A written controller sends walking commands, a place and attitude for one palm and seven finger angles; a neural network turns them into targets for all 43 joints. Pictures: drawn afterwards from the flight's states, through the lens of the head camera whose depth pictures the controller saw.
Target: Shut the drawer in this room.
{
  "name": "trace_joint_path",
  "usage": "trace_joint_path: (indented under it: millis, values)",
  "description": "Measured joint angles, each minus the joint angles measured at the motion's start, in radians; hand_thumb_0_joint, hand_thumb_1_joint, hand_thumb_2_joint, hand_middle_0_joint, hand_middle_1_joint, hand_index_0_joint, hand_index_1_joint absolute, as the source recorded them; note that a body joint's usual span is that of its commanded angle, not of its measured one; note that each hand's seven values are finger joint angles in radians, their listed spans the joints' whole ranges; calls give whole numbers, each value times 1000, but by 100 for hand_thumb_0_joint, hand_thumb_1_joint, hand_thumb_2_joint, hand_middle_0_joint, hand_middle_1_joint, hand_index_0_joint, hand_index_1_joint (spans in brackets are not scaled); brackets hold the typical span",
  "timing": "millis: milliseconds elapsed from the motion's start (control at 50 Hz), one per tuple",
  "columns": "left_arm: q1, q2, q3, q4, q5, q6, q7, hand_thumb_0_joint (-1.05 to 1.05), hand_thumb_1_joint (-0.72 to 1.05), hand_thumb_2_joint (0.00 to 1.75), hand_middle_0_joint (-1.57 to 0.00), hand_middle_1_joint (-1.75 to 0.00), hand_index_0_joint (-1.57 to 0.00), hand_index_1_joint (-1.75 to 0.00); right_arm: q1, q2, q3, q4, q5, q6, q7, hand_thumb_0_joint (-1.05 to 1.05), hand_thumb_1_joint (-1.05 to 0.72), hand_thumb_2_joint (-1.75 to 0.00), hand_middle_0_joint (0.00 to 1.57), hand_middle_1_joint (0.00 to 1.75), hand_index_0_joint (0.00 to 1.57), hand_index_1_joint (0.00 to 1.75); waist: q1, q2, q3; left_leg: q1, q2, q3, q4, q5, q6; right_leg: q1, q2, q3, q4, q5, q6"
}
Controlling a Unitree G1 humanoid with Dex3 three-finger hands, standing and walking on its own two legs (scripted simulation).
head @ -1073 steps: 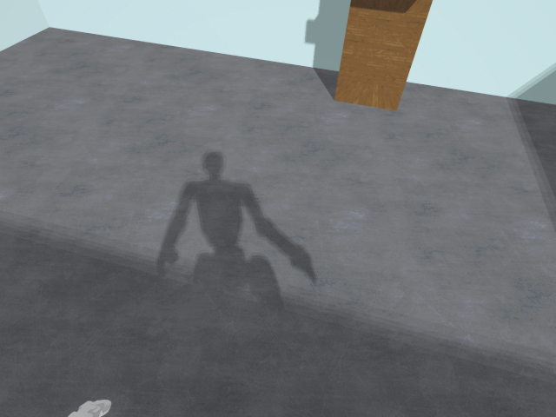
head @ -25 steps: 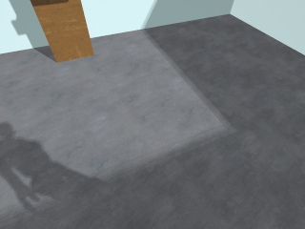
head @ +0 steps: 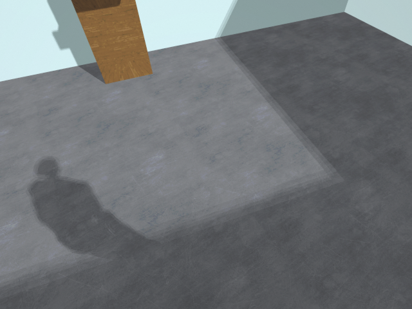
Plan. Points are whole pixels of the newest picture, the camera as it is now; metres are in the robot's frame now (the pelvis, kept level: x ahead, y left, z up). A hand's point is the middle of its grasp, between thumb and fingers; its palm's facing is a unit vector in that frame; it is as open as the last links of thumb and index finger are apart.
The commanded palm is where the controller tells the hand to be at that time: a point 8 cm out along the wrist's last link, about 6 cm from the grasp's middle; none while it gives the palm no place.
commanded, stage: stand and wait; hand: left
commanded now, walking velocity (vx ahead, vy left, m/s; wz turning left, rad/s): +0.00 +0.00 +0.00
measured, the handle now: out of the picture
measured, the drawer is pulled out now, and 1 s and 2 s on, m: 0.20 0.20 0.20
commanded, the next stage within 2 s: turn or walk to find it in 0.66 s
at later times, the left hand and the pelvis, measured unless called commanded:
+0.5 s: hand out of the picture -0.04 +0.21 -0.18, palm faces +0.09 -0.98 -0.16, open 7.4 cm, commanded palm none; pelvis +0.00 +0.04 +0.00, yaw +1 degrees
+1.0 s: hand out of the picture -0.02 +0.24 -0.18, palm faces +0.10 -0.97 -0.23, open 7.4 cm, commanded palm none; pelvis -0.03 +0.05 +0.00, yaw +4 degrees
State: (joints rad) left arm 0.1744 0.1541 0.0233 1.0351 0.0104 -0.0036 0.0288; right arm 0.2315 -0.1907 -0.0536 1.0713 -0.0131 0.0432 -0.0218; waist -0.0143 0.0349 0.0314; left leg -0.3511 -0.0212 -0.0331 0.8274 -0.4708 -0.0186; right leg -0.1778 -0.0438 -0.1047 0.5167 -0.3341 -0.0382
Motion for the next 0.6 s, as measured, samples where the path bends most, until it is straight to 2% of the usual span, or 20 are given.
trace_joint_path:
  millis: [40,100,180,240,260,340,460,600]
  values:
    - [11,-7,2,1,1,1,5,1,91,89,-20,-30,-20,-30,-18,-8,-4,-2,2,4,3,1,-91,-90,20,30,20,30,6,-5,8,-23,13,11,85,0,-3,14,-5,-8,-14,8,0]
    - [30,0,2,6,6,0,5,0,93,89,-20,-30,-20,-30,-43,-16,-8,-5,4,4,6,1,-91,-90,20,30,19,30,14,-10,19,-24,39,23,92,19,-9,23,-6,-23,-28,15,3]
    - [64,8,0,20,10,0,1,0,92,89,-20,-30,-20,-30,-72,-20,-2,-7,5,0,8,1,-91,-90,20,30,19,30,34,-19,31,28,60,45,-41,41,-12,16,-2,-35,-27,16,9]
    - [92,13,0,43,5,4,1,1,92,89,-20,-30,-20,-30,-84,-18,8,-7,5,-17,7,1,-91,-90,20,30,19,30,42,-22,35,107,66,58,-235,165,-9,3,7,-47,-4,3,21]
    - [99,17,1,53,1,8,1,1,91,89,-20,-30,-20,-30,-85,-14,11,-3,5,-27,6,1,-91,-90,20,30,19,30,43,-26,34,133,67,60,-286,164,2,-4,7,-51,14,-7,28]
    - [118,35,-1,93,-6,22,7,1,91,89,-20,-30,-20,-30,-89,23,31,21,4,-46,0,1,-91,-90,20,30,19,30,67,-77,35,166,48,79,-303,150,18,26,-11,-31,-7,5,50]
    - [132,12,-21,134,-5,19,4,1,91,89,-20,-30,-19,-30,-88,42,40,35,11,-50,-15,0,-91,-90,20,30,20,30,61,-59,14,210,44,93,-353,172,30,83,-9,-20,-95,49,64]
    - [112,-7,-28,134,-3,12,3,1,90,89,-20,-30,-20,-30,-57,29,40,39,10,-64,-18,-1,-94,-90,21,30,20,30,42,-52,10,226,24,111,-405,207,49,88,-26,-4,-136,85,81]
